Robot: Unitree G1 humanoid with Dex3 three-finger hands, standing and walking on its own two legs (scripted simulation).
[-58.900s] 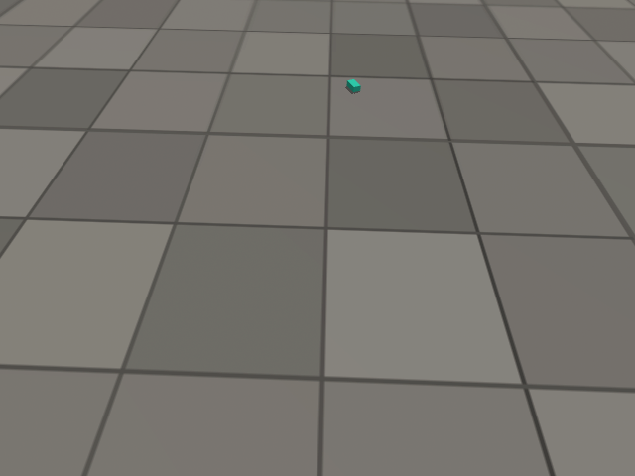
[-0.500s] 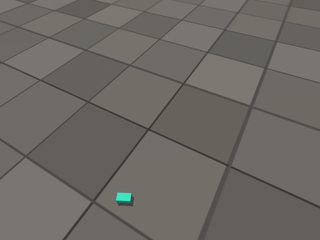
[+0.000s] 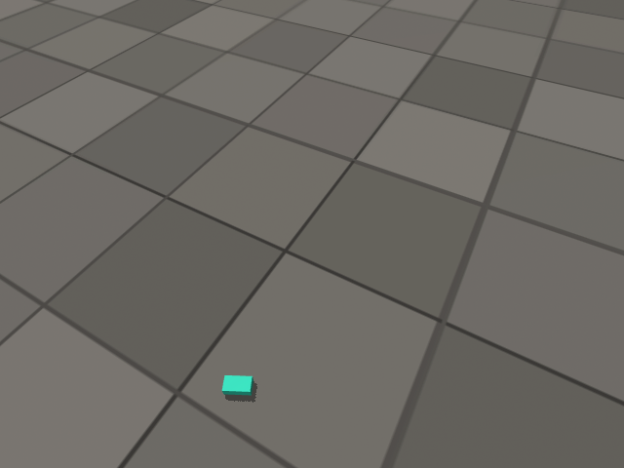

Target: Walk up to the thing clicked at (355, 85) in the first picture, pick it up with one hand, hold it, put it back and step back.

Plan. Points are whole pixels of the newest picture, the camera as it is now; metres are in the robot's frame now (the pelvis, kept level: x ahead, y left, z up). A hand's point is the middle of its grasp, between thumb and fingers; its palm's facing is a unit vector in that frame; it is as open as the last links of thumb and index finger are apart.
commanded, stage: stand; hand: left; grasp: from above
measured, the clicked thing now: (238, 385) +0.49 +0.24 -0.77
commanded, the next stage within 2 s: step back in 0.54 s
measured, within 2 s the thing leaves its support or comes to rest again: neither
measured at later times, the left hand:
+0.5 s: hand out of the picture +0.09 +0.24 -0.15, palm faces +0.00 -0.94 -0.34, open 7.4 cm
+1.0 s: hand out of the picture +0.07 +0.29 -0.17, palm faces -0.08 -0.93 -0.36, open 7.4 cm
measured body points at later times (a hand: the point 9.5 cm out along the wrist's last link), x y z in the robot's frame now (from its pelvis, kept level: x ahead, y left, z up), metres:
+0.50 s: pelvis +0.00 +0.00 +0.00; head +0.01 -0.01 +0.45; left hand +0.09 +0.29 -0.13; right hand +0.07 -0.30 -0.14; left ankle -0.01 +0.12 -0.75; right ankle +0.00 -0.11 -0.75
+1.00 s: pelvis -0.08 +0.04 -0.01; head -0.01 +0.06 +0.43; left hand +0.07 +0.34 -0.15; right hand -0.02 -0.29 -0.12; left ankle -0.06 +0.13 -0.75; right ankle -0.09 -0.10 -0.66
